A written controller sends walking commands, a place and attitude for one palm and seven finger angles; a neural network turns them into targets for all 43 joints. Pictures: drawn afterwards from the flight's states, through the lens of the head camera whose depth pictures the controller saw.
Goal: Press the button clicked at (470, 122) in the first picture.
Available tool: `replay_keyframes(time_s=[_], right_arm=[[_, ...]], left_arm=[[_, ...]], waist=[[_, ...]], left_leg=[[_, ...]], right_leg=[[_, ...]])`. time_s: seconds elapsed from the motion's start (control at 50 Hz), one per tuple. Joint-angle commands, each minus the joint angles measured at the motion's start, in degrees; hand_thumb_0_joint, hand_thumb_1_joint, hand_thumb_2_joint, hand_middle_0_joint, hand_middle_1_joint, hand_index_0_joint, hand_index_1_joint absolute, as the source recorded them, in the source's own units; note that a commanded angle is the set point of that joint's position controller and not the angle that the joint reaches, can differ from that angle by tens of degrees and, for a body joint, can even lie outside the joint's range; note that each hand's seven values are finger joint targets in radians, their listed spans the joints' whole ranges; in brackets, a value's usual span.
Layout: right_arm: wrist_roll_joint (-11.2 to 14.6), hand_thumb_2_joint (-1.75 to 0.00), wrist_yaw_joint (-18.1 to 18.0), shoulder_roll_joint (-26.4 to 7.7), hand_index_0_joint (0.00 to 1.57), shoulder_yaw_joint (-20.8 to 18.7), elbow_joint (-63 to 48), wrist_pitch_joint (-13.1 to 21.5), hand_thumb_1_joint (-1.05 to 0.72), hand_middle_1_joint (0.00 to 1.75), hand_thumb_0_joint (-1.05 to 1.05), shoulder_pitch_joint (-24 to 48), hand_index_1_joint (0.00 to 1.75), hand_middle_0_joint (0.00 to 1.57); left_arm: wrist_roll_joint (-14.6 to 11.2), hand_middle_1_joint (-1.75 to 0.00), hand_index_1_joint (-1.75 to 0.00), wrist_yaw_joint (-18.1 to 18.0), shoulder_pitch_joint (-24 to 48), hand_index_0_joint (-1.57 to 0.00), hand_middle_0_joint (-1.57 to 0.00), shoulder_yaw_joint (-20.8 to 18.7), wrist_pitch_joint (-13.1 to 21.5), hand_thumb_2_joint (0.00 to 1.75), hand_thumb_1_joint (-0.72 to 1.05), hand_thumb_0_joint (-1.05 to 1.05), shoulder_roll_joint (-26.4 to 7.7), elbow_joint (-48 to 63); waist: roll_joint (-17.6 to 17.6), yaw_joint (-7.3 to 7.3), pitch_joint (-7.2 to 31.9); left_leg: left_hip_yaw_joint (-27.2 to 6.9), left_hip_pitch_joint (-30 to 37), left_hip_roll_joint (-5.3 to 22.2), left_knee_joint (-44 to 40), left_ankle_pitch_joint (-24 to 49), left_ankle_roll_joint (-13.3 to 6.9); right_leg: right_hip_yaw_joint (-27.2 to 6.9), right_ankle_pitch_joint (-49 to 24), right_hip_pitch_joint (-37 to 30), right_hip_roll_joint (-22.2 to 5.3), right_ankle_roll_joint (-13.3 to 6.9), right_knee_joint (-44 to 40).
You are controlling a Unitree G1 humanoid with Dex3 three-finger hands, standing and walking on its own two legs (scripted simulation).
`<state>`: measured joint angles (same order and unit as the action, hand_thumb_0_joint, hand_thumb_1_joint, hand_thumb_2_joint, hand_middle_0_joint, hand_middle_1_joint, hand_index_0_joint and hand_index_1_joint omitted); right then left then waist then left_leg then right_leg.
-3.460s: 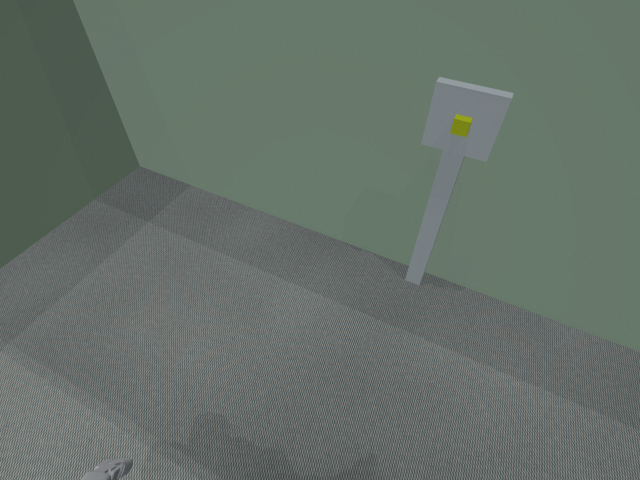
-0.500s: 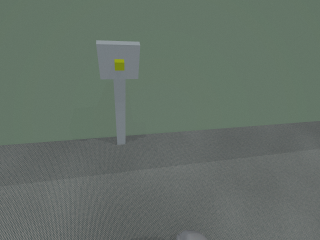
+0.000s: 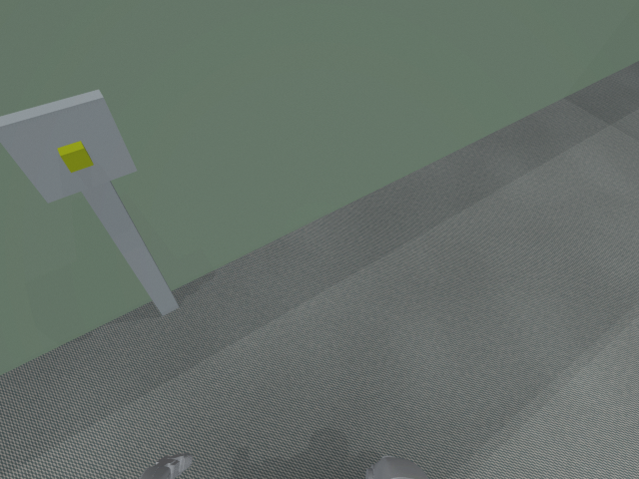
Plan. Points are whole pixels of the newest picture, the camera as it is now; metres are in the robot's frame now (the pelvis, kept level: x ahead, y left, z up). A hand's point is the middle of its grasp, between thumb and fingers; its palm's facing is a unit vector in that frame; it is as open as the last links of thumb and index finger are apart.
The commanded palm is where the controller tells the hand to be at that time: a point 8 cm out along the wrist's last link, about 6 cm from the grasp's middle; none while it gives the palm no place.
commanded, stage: walk to a spot facing it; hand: left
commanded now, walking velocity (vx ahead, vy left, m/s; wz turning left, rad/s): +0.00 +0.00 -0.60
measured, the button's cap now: (75, 155) +0.66 +0.46 -0.04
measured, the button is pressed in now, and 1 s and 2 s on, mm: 0 0 0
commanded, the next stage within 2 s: turn to face it in 1.30 s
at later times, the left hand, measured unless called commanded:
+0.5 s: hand out of the picture +0.10 +0.16 -0.16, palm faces -0.18 -0.95 -0.24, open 7.3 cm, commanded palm none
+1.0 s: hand (249, 447) +0.18 +0.10 -0.15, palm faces -0.57 -0.78 -0.25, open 7.3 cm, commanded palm none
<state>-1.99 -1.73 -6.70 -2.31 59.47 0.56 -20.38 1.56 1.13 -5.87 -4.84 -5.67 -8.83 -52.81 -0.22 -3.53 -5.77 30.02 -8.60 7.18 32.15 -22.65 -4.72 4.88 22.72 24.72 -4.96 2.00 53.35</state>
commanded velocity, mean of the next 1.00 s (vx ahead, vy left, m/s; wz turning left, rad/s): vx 0.03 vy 0.00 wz -0.60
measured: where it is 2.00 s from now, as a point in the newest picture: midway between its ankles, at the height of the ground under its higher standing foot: outside the picture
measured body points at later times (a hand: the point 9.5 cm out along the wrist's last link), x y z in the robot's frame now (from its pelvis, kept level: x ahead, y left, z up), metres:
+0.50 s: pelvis +0.01 -0.03 +0.00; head +0.04 -0.04 +0.45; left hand +0.11 +0.21 -0.14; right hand +0.09 -0.32 -0.11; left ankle +0.06 +0.11 -0.70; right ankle +0.01 -0.14 -0.73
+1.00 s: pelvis -0.02 -0.02 +0.00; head +0.01 -0.05 +0.45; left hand +0.21 +0.14 -0.13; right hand -0.15 -0.24 -0.15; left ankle +0.06 +0.09 -0.73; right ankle -0.10 -0.10 -0.71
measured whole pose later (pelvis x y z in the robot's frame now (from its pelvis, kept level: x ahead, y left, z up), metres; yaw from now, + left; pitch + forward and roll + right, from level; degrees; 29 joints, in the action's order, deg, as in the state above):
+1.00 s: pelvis -0.02 -0.02 +0.00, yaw -37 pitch +0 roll +0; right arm -2.0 -0.6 -12.7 -3.3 53.4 -0.9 -15.9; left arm 1.1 2.4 -9.6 -5.3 -4.5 -13.7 -52.4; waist 1.4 -1.3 -4.4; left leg 15.8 -13.4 10.1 32.3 -17.3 2.2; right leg 4.2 25.3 18.0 -2.7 2.7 41.6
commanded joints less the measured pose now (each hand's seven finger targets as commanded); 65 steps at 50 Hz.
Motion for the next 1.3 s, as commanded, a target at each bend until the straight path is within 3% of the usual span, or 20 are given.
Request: replay_keyframes(time_s=[0.0,0.08,0.1,0.12,0.16,0.24,0.44,0.52,0.54,0.56,0.58,0.62,0.68,0.86,0.98,1.0,1.02,1.04,1.16,1.28], right_arm=[[0.03,-0.90,0.03,-11.53,0.20,-3.33,-2.78,0.17,-0.90,0.30,0.00,-3.12,0.30,0.20],[0.58,-0.90,1.09,-13.06,0.20,-3.70,-5.56,-0.24,-0.90,0.30,0.00,0.00,0.30,0.20],[1.12,-0.90,1.56,-12.07,0.20,-3.46,-7.49,-0.48,-0.90,0.30,0.00,1.64,0.30,0.20],[1.04,-0.90,1.77,-8.30,0.20,-2.46,-11.34,-0.81,-0.90,0.30,0.00,5.18,0.30,0.20],[1.16,-0.90,1.09,-7.48,0.20,-2.25,-12.87,-2.37,-0.90,0.30,0.00,9.68,0.30,0.20],[0.65,-0.90,1.06,-8.37,0.20,-2.78,-10.76,-2.99,-0.90,0.30,0.00,7.25,0.30,0.20],[1.53,-0.90,0.15,-9.72,0.20,-1.97,-14.54,-1.75,-0.90,0.30,0.00,14.67,0.30,0.20],[2.06,-0.90,-0.45,-10.82,0.20,-2.13,-13.01,-1.00,-0.90,0.30,0.00,8.39,0.30,0.20],[1.80,-0.90,-0.82,-13.50,0.20,-2.50,-12.31,-0.38,-0.90,0.30,0.00,5.65,0.30,0.20],[0.98,-0.90,-0.78,-19.41,0.20,-3.53,-13.15,-0.13,-0.90,0.30,0.00,6.85,0.30,0.20],[0.90,-0.90,-0.62,-21.25,0.20,-3.85,-13.92,-0.60,-0.90,0.30,0.00,7.51,0.30,0.20],[0.68,-0.90,-0.70,-15.52,0.20,-2.26,-15.68,-0.37,-0.90,0.30,0.00,15.81,0.30,0.20],[0.62,-0.90,-0.73,-13.64,0.20,-1.65,-15.13,0.03,-0.90,0.30,0.00,14.37,0.30,0.20],[0.38,-0.90,-0.02,-16.05,0.20,-3.67,-10.19,-0.21,-0.90,0.30,0.00,3.73,0.30,0.20],[0.41,-0.90,1.05,-16.40,0.20,-3.67,-9.10,-0.63,-0.90,0.30,0.00,4.00,0.30,0.20],[1.12,-0.90,1.53,-12.30,0.20,-2.60,-10.45,-0.92,-0.90,0.30,0.00,4.11,0.30,0.20],[0.52,-0.90,1.95,-10.34,0.20,-1.51,-14.17,-1.17,-0.90,0.30,0.00,11.42,0.30,0.20],[0.24,-0.90,1.84,-12.91,0.20,-1.93,-15.11,-1.25,-0.90,0.30,0.00,13.87,0.30,0.20],[-0.16,-0.90,2.71,-11.41,0.20,-2.44,-8.80,-0.42,-0.90,0.30,0.00,7.56,0.30,0.20],[0.21,-0.90,2.74,-10.17,0.20,-2.02,-8.80,-0.19,-0.90,0.30,0.00,10.80,0.30,0.20]], left_arm=[[0.13,-0.30,-0.30,-0.61,1.36,-0.20,-0.20,-0.76,2.60,0.90,0.90,0.00,-3.46,5.48],[0.06,-0.30,-0.30,-1.30,-7.08,-0.20,-0.20,-1.51,4.36,0.90,0.90,0.00,-6.29,3.90],[0.28,-0.30,-0.30,-1.83,-12.34,-0.20,-0.20,-2.33,5.29,0.90,0.90,0.00,-10.57,2.64],[0.13,-0.30,-0.30,-2.67,-15.71,-0.20,-0.20,-3.48,5.98,0.90,0.90,0.00,-16.98,1.96],[-0.85,-0.30,-0.30,-3.50,-12.87,-0.20,-0.20,-3.32,5.44,0.90,0.90,0.00,-16.45,2.18],[-0.51,-0.30,-0.30,-2.94,-3.08,-0.20,-0.20,-1.72,5.57,0.90,0.90,0.00,-12.49,5.71],[-0.09,-0.30,-0.30,-1.69,-8.42,-0.20,-0.20,-2.46,4.75,0.90,0.90,0.00,-14.75,4.61],[-0.50,-0.30,-0.30,-1.73,-4.73,-0.20,-0.20,-2.42,3.98,0.90,0.90,0.00,-14.48,5.26],[-1.03,-0.30,-0.30,-1.51,-4.49,-0.20,-0.20,-1.98,3.78,0.90,0.90,0.00,-12.35,6.08],[-1.63,-0.30,-0.30,-0.74,-6.23,-0.20,-0.20,-1.30,3.67,0.90,0.90,0.00,-8.90,7.03],[-0.51,-0.30,-0.30,-0.64,-5.28,-0.20,-0.20,-1.75,3.52,0.90,0.90,0.00,-10.59,6.84],[0.26,-0.30,-0.30,-0.11,-9.09,-0.20,-0.20,-3.00,2.66,0.90,0.90,0.00,-12.05,4.03],[0.15,-0.30,-0.30,0.84,-9.54,-0.20,-0.20,-2.74,2.33,0.90,0.90,0.00,-10.40,3.26],[-0.45,-0.30,-0.30,1.09,-1.16,-0.20,-0.20,-0.85,2.45,0.90,0.90,0.00,-7.20,5.76],[-0.28,-0.30,-0.30,1.05,-7.52,-0.20,-0.20,-1.19,4.20,0.90,0.90,0.00,-9.24,3.64],[0.31,-0.30,-0.30,0.27,-12.57,-0.20,-0.20,-2.46,5.14,0.90,0.90,0.00,-16.00,2.12],[-0.35,-0.30,-0.30,-0.87,-16.84,-0.20,-0.20,-3.38,5.08,0.90,0.90,0.00,-21.66,1.11],[-0.89,-0.30,-0.30,-1.57,-17.56,-0.20,-0.20,-3.21,5.05,0.90,0.90,0.00,-20.16,0.93],[-0.88,-0.30,-0.30,-1.32,-10.85,-0.20,-0.20,-0.43,8.46,0.90,0.90,0.00,-11.75,0.93],[-0.70,-0.30,-0.30,-1.69,-16.86,-0.20,-0.20,0.35,9.62,0.90,0.90,0.00,-9.98,-2.26]], waist=[[7.40,0.47,5.81],[4.81,5.49,10.02],[-4.38,8.37,12.92],[-16.53,9.34,12.70],[-9.62,7.93,7.76],[-6.14,2.32,5.82],[-8.87,5.55,10.06],[-8.29,2.12,11.92],[-1.38,0.88,13.30],[15.89,1.58,11.92],[14.29,1.17,8.32],[10.80,5.65,5.06],[9.64,5.47,3.88],[11.37,0.55,5.80],[7.01,4.75,10.28],[-11.44,7.72,11.98],[-21.30,11.09,8.61],[-13.19,10.93,6.87],[-7.95,3.68,2.03],[-6.79,4.52,2.37]], left_leg=[[-13.12,8.53,19.04,-8.23,36.40,-1.47],[-8.92,2.88,17.45,7.35,41.75,2.94],[-8.48,-6.11,13.42,20.53,31.22,6.03],[-12.90,-23.03,3.11,34.08,-10.44,9.46],[-25.54,-27.74,2.72,39.36,-13.10,8.83],[-28.06,-21.39,0.71,34.52,-1.23,9.69],[-28.83,-15.18,-5.02,13.76,-2.46,9.32],[-29.03,-0.49,-6.22,-5.62,6.57,7.98],[-33.80,8.20,-0.45,-12.35,8.47,6.17],[-49.60,12.61,15.69,-17.98,11.33,1.55],[-52.38,3.24,21.80,-18.22,13.25,-2.73],[-43.00,-5.98,15.33,-19.34,8.10,-1.65],[-32.64,-4.63,8.82,-17.12,14.13,-0.09],[-27.24,2.95,13.55,-12.52,25.62,-2.92],[-21.09,-8.54,12.39,0.28,3.80,3.76],[-14.85,-23.11,5.99,15.49,-8.94,7.97],[-20.12,-35.92,-0.01,29.69,-16.65,9.59],[-27.71,-37.11,1.54,32.90,-11.27,8.33],[-26.82,-30.51,1.50,30.69,7.60,10.17],[-26.69,-33.40,0.36,28.48,11.64,10.09]], right_leg=[[2.47,1.08,3.68,0.87,-1.34,-5.72],[2.72,-8.44,-10.41,2.57,-3.93,-19.18],[-9.15,-20.99,-19.73,-3.71,-8.00,-25.86],[-32.29,-47.23,-25.51,-17.06,-15.28,-28.92],[-27.73,-41.60,-20.68,-16.11,-17.34,-31.87],[-18.58,-30.01,-9.89,-7.59,-11.94,-33.38],[-26.77,-32.25,-14.43,-5.39,-12.61,-30.94],[-27.82,-28.84,-7.39,-2.62,-8.14,-26.06],[-23.66,-19.95,-0.28,2.09,-5.13,-20.72],[-14.26,4.50,11.87,9.94,-1.27,-8.15],[-10.06,11.03,11.32,7.82,0.25,4.62],[-10.45,3.87,8.23,5.60,1.18,14.18],[-7.61,-2.00,8.25,5.00,2.12,18.97],[-0.88,3.94,1.79,2.32,2.13,-4.06],[1.68,-4.43,-20.63,4.17,-1.79,-28.02],[-15.43,3.14,-32.69,-8.87,-6.31,-37.42],[-36.02,-1.79,-30.38,-19.39,-12.16,-42.13],[-31.37,0.05,-28.19,-18.80,-13.88,-41.95],[-14.86,-24.72,-21.30,-7.03,-9.89,-39.14],[-14.84,-33.12,-25.70,-6.51,-10.68,-38.58]])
